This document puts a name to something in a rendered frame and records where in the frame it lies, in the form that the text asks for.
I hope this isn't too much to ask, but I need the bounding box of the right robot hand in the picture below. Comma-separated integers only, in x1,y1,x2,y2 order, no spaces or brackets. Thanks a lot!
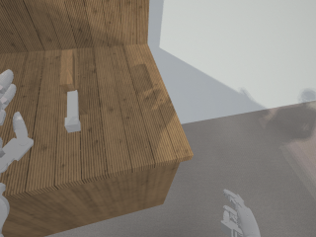
220,189,261,237

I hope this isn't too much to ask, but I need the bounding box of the robot left forearm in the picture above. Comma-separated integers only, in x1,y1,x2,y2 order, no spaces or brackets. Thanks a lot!
0,183,10,237

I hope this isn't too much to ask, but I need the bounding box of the tap lever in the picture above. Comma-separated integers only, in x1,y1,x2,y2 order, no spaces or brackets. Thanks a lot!
64,90,81,133

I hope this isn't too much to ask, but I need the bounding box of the left robot hand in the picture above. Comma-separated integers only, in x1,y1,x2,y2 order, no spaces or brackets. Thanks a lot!
0,69,34,177

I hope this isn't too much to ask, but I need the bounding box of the counter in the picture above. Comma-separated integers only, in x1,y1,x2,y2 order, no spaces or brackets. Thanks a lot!
0,0,194,237

